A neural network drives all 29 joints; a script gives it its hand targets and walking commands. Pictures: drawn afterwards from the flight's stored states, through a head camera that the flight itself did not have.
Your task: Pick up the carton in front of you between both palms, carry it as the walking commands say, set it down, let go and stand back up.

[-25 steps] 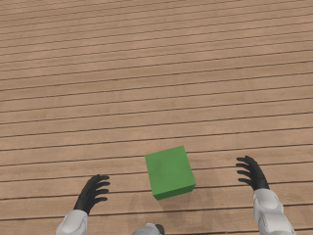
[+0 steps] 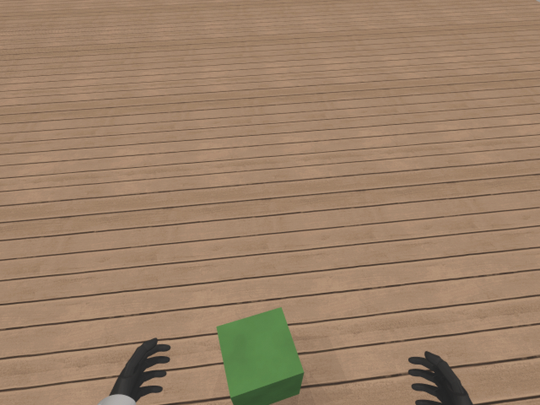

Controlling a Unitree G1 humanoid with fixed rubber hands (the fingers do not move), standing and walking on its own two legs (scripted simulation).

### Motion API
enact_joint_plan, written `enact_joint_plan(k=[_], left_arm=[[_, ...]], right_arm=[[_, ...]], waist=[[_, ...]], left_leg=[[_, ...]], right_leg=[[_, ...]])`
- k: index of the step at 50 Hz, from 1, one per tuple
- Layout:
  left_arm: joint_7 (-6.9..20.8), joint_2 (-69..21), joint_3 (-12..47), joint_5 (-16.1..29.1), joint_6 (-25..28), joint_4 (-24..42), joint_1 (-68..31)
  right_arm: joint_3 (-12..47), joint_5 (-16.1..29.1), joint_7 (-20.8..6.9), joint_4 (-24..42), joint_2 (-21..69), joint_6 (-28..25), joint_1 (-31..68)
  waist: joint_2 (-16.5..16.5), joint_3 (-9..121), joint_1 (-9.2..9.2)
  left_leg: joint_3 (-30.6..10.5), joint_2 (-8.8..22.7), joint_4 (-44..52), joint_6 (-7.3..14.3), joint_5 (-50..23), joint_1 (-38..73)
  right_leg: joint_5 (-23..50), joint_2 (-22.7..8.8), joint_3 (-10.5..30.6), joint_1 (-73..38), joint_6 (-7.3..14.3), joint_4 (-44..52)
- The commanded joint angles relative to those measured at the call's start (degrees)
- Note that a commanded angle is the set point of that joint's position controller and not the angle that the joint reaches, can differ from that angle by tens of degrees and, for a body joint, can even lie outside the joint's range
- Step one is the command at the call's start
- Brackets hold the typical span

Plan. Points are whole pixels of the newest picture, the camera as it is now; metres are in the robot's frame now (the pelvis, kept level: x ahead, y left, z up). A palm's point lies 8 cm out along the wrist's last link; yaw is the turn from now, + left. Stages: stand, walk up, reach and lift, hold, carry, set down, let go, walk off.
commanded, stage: let go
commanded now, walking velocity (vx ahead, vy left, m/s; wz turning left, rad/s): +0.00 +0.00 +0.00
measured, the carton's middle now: (259, 361) +0.39 +0.07 -0.65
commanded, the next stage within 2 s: stand in 0.22 s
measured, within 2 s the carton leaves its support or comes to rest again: neither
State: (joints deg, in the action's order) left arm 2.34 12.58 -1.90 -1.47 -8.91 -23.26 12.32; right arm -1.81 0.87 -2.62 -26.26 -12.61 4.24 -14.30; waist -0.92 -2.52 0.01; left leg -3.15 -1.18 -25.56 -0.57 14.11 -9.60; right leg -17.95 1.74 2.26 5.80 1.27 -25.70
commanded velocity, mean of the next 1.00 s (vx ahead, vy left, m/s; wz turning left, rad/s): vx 0.00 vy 0.00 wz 0.00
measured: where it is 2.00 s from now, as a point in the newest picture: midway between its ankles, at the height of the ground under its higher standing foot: outside the picture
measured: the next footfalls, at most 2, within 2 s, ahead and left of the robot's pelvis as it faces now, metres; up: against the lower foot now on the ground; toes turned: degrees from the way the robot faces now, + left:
none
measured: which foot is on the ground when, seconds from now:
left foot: down 0.00-1.00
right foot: down 0.00-1.00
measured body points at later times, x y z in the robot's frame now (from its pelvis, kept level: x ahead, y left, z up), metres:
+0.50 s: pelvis +0.02 +0.02 -0.01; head +0.02 +0.05 +0.44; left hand +0.11 +0.30 -0.13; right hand +0.12 -0.24 -0.11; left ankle +0.00 +0.13 -0.74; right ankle -0.05 -0.11 -0.74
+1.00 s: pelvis +0.04 +0.04 -0.02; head +0.04 +0.06 +0.43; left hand +0.05 +0.31 -0.16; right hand +0.14 -0.21 -0.14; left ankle +0.00 +0.13 -0.74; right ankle -0.05 -0.11 -0.74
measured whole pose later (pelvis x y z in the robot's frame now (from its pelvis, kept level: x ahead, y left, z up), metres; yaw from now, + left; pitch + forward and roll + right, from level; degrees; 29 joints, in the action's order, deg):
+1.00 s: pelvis +0.04 +0.04 -0.02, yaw +7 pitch +3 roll -1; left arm -3.3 16.0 0.4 -0.9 -0.3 -46.2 21.7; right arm -0.3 -0.9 1.9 -45.4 -13.1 -0.6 -19.7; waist -1.7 3.8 -0.6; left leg -6.7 -5.4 -38.3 2.7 22.3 -18.5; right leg -26.0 -3.2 -5.1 9.2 -2.3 -32.3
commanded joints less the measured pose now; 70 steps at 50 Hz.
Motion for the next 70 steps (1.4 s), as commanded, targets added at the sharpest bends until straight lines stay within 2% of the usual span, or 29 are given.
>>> enact_joint_plan(k=[1,11,12,13,14,15,17,18,20,24,29,37,54,70], left_arm=[[-1.21,6.38,-1.8,-0.27,-1.44,6.16,-1.86],[-1.57,5.85,-1.26,0.32,-4.82,8.68,-4.22],[-3.3,9.59,-1.05,-1.42,4.27,-1.32,0.85],[-4.15,9.74,-1.29,-2.17,7.26,-2.22,3.78],[-4.23,9.29,-1.27,-2.4,9.18,-3.16,3.16],[-4.3,9.14,-1.27,-2.29,10.58,-4.05,2.48],[-4.15,9.03,-1.27,-1.66,12.25,-5.62,1.74],[-3.98,9.29,-1.25,-1.39,12.8,-6.31,1.94],[-3.75,9.08,-1.12,-1.12,13.39,-7.83,2.3],[-4.31,9.71,-0.95,-0.66,13.03,-11.14,5.59],[-4.9,9.49,-0.2,0.05,11.96,-13.77,8.56],[-5.55,9.51,0.45,0.58,10.6,-16.59,10.96],[-5.8,9.03,1.18,0.41,8.53,-23.35,13.46],[-5.43,6.9,2.04,0.32,8.1,-31.62,15.58]], right_arm=[[-0.84,-0.01,0.68,5.45,-3.99,-0.84,3.62],[-1.69,-0.94,0.45,5.28,-5.1,1.89,4.08],[-1.98,-3.37,2.7,-3.66,-9.79,-1.94,-4.74],[-3.0,-3.66,3.68,-4.35,-11.33,-3.47,-4.23],[-2.71,-3.82,3.6,-4.46,-10.33,-4.84,-2.52],[-2.17,-3.83,3.31,-5.26,-8.71,-6.23,-2.03],[-1.48,-2.9,2.3,-6.89,-6.69,-7.92,-1.78],[-1.4,-2.59,1.98,-7.48,-6.5,-8.38,-1.44],[-1.28,-2.33,1.94,-8.32,-6.83,-8.7,-1.42],[-1.04,-2.35,2.64,-10.8,-7.67,-8.45,-5.44],[-0.65,-1.99,3.4,-12.36,-7.9,-7.7,-8.28],[-0.36,-1.73,4.12,-13.8,-7.64,-6.62,-8.69],[0.03,-1.86,4.84,-18.63,-7.2,-4.88,-8.25],[0.95,-1.58,5.0,-25.66,-5.04,-4.25,-9.37]], waist=[[-1.25,2.43,-1.07],[0.29,-1.86,0.46],[-9.02,-3.17,0.8],[-7.85,-5.88,-0.58],[-6.54,-5.64,-0.08],[-3.88,-3.07,-0.05],[2.92,3.98,-0.28],[4.37,5.83,-0.54],[4.29,7.22,-0.91],[3.46,8.28,-1.05],[1.42,7.68,-0.92],[0.54,6.67,-0.75],[2.05,3.14,-0.69],[1.71,-0.21,-0.6]], left_leg=[[3.3,-3.83,-0.11,-0.23,-8.97,3.63],[2.19,-2.23,1.1,-0.6,-5.14,6.5],[-3.96,4.04,3.83,-1.84,11.88,-9.92],[-3.39,3.41,3.81,-1.9,14.64,-11.88],[-2.92,2.88,2.57,-1.76,10.93,-12.8],[-2.83,2.78,1.54,-1.52,7.47,-11.82],[-4.49,2.85,1.48,-0.18,3.21,-11.56],[-5.65,3.23,1.8,0.37,2.15,-11.83],[-7.24,3.88,0.84,1.24,-3.38,-11.4],[-6.94,3.45,-3.94,2.18,-18.2,-9.39],[-6.84,2.94,-6.68,3.22,-24.13,-9.15],[-7.57,2.59,-8.52,4.17,-27.81,-8.77],[-10.11,1.79,-6.72,4.61,-21.82,-9.43],[-10.66,1.59,-3.92,4.41,-17.15,-9.13]], right_leg=[[18.95,-0.97,-0.29,3.86,-3.03,3.39],[8.76,-0.28,-1.63,5.04,-1.4,4.41],[-18.76,-5.39,-0.83,7.34,-2.48,5.08],[-22.82,-6.93,2.85,9.63,-1.48,6.25],[-21.72,-7.81,3.97,10.91,-0.93,6.14],[-18.74,-8.29,4.39,10.66,-0.59,5.28],[-9.91,-7.72,3.14,5.77,-0.76,1.94],[-7.34,-7.58,2.69,4.51,-0.76,0.62],[-2.65,-7.26,1.66,3.78,-1.2,-1.67],[4.67,-7.1,0.34,4.17,-1.92,-3.32],[10.81,-6.96,-1.41,4.1,-2.11,-4.97],[15.56,-7.01,-3.58,3.4,-2.08,-6.11],[6.86,-6.91,-5.56,2.09,-1.41,-2.82],[5.85,-7.54,-6.05,0.25,-0.99,0.7]])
